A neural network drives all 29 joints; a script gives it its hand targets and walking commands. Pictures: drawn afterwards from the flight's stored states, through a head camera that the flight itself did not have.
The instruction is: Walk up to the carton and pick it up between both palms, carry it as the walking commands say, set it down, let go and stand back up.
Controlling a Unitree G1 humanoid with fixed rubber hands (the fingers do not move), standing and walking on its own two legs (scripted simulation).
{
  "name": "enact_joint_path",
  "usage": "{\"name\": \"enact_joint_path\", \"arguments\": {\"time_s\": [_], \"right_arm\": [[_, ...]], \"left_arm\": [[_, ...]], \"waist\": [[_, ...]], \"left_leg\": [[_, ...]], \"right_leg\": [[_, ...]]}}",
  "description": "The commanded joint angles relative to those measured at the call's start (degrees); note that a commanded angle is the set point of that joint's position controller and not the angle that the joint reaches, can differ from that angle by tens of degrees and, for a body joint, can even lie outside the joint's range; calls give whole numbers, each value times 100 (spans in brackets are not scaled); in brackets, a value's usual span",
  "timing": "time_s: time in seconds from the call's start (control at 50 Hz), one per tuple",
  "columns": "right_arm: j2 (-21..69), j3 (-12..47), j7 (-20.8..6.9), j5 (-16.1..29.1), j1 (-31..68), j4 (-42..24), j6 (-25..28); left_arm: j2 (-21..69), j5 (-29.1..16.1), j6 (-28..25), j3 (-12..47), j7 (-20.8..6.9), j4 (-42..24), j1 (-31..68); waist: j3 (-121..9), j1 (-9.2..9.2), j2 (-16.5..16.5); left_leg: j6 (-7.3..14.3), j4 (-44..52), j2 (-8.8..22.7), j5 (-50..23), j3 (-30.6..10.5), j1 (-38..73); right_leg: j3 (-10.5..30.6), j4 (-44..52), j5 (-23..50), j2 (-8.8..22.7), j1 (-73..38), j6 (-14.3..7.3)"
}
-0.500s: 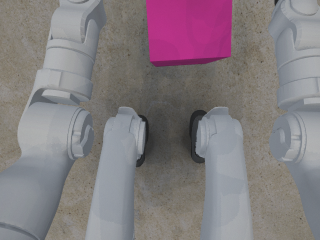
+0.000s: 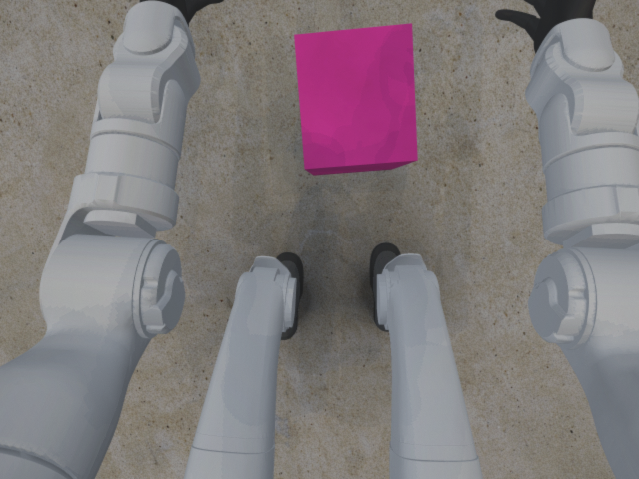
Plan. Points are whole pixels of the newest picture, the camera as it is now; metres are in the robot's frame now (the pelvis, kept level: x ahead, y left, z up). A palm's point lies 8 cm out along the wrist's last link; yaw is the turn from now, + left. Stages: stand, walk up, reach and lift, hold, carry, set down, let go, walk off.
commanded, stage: set down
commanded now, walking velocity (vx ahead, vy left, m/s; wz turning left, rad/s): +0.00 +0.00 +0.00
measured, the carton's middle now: (352, 115) +0.52 -0.04 -0.47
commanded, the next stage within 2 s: let go in 0.22 s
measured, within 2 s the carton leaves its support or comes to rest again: neither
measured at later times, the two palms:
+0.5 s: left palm (112, 36) +0.50 +0.17 -0.03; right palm (618, 69) +0.48 -0.22 -0.05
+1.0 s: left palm out of the picture +0.34 +0.22 +0.08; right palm out of the picture +0.30 -0.24 +0.07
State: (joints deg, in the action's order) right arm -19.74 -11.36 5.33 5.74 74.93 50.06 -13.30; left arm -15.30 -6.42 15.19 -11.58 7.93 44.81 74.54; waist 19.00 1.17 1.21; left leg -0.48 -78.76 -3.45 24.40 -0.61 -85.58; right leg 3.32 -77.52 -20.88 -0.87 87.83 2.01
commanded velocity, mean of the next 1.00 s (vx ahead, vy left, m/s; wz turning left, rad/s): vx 0.00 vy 0.00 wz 0.00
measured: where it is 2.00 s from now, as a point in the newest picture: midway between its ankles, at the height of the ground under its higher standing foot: (335, 306)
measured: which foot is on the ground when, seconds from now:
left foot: down 0.00-1.00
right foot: down 0.00-1.00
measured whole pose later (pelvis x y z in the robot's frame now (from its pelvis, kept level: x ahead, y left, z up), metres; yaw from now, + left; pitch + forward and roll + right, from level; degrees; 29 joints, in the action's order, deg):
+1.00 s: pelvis +0.11 +0.01 +0.15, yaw -3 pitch +12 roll +0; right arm -10.6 -5.5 -2.6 -1.3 -1.5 32.6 -0.4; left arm -9.5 4.8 0.4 -4.8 -1.5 29.1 -3.1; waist -0.2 1.2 1.2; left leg 0.7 -34.0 -1.7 17.7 -0.9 -28.3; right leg 4.1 -32.9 -14.2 -0.9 30.8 1.5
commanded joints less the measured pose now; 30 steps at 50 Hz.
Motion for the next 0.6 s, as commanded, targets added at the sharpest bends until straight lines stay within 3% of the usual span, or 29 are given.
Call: {"name": "enact_joint_path", "arguments": {"time_s": [0.0,0.02,0.04,0.06,0.1,0.12,0.14,0.16,0.2,0.22,0.24,0.26,0.28,0.3,0.34,0.36,0.38,0.4,0.42,0.44,0.46,0.48,0.5,0.52,0.54,0.56,0.58], "right_arm": [[-315,-188,-157,-111,961,-1171,155],[-133,-177,-192,-142,827,-870,171],[-89,-282,-225,-248,680,-827,263],[-11,-339,-256,-320,650,-878,308],[343,-386,-331,-634,409,-295,395],[451,-461,-386,-704,343,-363,465],[322,-644,-414,-967,228,-140,486],[482,-773,-452,-1123,-129,197,449],[520,-927,-507,-1282,-252,-14,522],[619,-998,-529,-1452,-544,25,530],[591,-1117,-533,-1551,-588,-55,551],[702,-1074,-554,-1509,-653,-293,583],[506,-1221,-476,-1680,-870,-470,618],[570,-1084,-466,-1549,-692,-1038,653],[475,-851,-476,-1532,-1049,-1415,640],[593,-694,-523,-1480,-1262,-1443,650],[415,-656,-503,-1527,-1668,-1904,653],[440,-548,-512,-1446,-2003,-2006,640],[564,-271,-503,-1397,-2421,-2432,601],[684,-25,-575,-1231,-2320,-2196,551],[693,-41,-620,-1201,-2671,-2222,588],[713,20,-618,-1134,-3031,-2503,635],[572,-37,-623,-1172,-3080,-2391,667],[707,152,-634,-987,-3472,-2776,745],[557,141,-683,-1017,-3593,-2784,776],[474,120,-696,-1001,-3865,-2796,812],[619,178,-736,-1013,-4329,-2390,816]], "left_arm": [[-597,388,-189,-180,-133,-598,1069],[-469,439,-221,-169,-184,-282,912],[-367,531,-300,-210,-226,-322,893],[-430,608,-379,-355,-239,-384,786],[-139,839,-475,-470,-383,495,407],[64,890,-577,-465,-446,145,464],[147,972,-594,-547,-502,338,428],[161,1156,-600,-619,-523,380,275],[319,1379,-647,-714,-548,410,49],[386,1524,-669,-847,-565,478,-214],[405,1546,-674,-862,-577,466,-364],[456,1617,-731,-815,-574,92,-352],[205,1786,-745,-1013,-531,132,-655],[316,1714,-774,-764,-549,-290,-592],[255,1674,-735,-630,-484,-518,-1019],[470,1553,-708,-377,-498,-641,-1182],[257,1592,-719,-486,-438,-1024,-1686],[280,1593,-696,-386,-449,-1153,-1998],[12,1589,-689,-345,-458,-1433,-2519],[267,1295,-631,-96,-522,-1317,-2422],[381,1311,-665,-115,-578,-1288,-2815],[255,1296,-790,-45,-585,-1906,-2952],[200,1205,-797,-40,-592,-1606,-3071],[207,1182,-849,66,-634,-1767,-3561],[229,989,-890,106,-677,-1800,-3697],[225,1025,-949,123,-706,-1810,-3937],[395,981,-974,239,-731,-1656,-4305]], "waist": [[-9658,49,-334],[-9159,37,-361],[-8829,87,-206],[-8832,4,-325],[-6919,-44,-359],[-7067,-20,-196],[-6799,189,-176],[-6657,172,-112],[-6785,124,-13],[-6785,58,-117],[-6896,151,-182],[-7288,23,-43],[-7696,139,-251],[-8376,30,-220],[-8766,-14,-308],[-8693,-24,-144],[-9168,-46,-313],[-8973,-21,-253],[-9161,-204,-404],[-8209,-84,-506],[-7960,-44,-404],[-8206,-103,-339],[-7706,48,-591],[-7922,-105,-337],[-7626,29,-557],[-7439,-15,-297],[-6884,-7,-275]], "left_leg": [[-95,1573,-266,-1627,205,3407],[-102,1709,-230,-1509,215,3155],[-124,1844,-239,-1743,175,3305],[-127,1916,-240,-1949,222,3310],[-100,2232,-160,-1414,129,2556],[-135,2296,-146,-1625,144,2661],[-189,2365,-118,-1423,152,2550],[-250,2475,-89,-1517,139,2651],[-273,2522,-82,-1621,131,2948],[-288,2527,-90,-1734,150,2915],[-298,2531,-116,-1885,144,2975],[-297,2613,-126,-2213,144,3273],[-296,2502,-142,-2423,178,3221],[-286,2508,-171,-2905,164,3687],[-286,2499,-155,-3318,162,4093],[-290,2595,-136,-3370,151,4204],[-284,2603,-156,-3507,151,4544],[-298,2744,-127,-3444,127,4614],[-238,2801,-141,-3499,122,4848],[-192,2955,-95,-3126,73,4411],[-177,3068,-101,-2933,93,4398],[-164,3094,-105,-3157,72,4643],[-144,3193,-36,-3034,36,4449],[-124,3230,-56,-3136,20,4829],[-129,3281,-24,-2928,14,4761],[-133,3444,-7,-2805,31,4895],[-138,3597,4,-2786,3,4854]], "right_leg": [[-562,1272,1687,-446,-4414,12],[-540,1411,1588,-431,-4355,37],[-513,1569,1766,-448,-4147,-3],[-464,1694,1978,-444,-4278,46],[-406,1952,1412,-369,-3573,42],[-346,2045,1633,-360,-3631,22],[-333,2213,1405,-344,-3478,8],[-408,2251,1432,-360,-3296,15],[-423,2361,1383,-384,-3158,36],[-477,2391,1535,-402,-3284,41],[-486,2447,1648,-398,-3342,53],[-446,2460,1960,-417,-3510,45],[-455,2410,2385,-411,-3976,102],[-459,2339,2815,-473,-4308,106],[-535,2280,3142,-470,-4507,106],[-541,2348,3139,-460,-4633,80],[-551,2354,3290,-480,-5074,85],[-491,2501,3268,-456,-5202,95],[-428,2540,3416,-426,-5590,104],[-380,2699,3119,-372,-5322,79],[-351,2848,3023,-315,-5439,51],[-290,2883,3298,-312,-5801,25],[-283,2984,3269,-289,-5729,25],[-246,3036,3266,-281,-5979,2],[-263,3145,3071,-277,-6039,-20],[-219,3234,2978,-240,-6162,-30],[-216,3362,2851,-223,-6044,-49]]}}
